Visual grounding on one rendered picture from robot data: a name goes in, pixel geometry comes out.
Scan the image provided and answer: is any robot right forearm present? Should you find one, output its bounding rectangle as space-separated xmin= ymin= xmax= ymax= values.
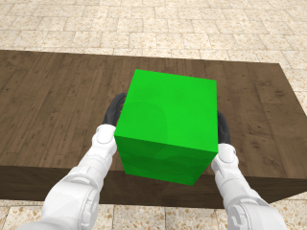
xmin=211 ymin=143 xmax=287 ymax=230

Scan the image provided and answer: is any carton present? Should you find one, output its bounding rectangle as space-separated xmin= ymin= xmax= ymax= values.
xmin=113 ymin=69 xmax=219 ymax=186

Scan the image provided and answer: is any robot right hand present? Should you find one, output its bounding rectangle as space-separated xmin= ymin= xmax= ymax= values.
xmin=217 ymin=110 xmax=231 ymax=145

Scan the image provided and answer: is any robot left hand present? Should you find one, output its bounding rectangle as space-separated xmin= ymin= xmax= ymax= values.
xmin=102 ymin=92 xmax=128 ymax=127

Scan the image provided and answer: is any robot right upper arm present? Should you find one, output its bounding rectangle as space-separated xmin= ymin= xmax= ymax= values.
xmin=227 ymin=202 xmax=287 ymax=230

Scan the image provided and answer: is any pedestal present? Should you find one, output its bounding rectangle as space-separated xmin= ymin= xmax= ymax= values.
xmin=0 ymin=49 xmax=307 ymax=210

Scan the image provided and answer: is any robot left forearm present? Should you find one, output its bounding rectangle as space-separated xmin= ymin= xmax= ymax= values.
xmin=41 ymin=124 xmax=117 ymax=218

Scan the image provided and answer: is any robot left upper arm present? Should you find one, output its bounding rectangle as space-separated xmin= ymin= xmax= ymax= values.
xmin=15 ymin=181 xmax=100 ymax=230

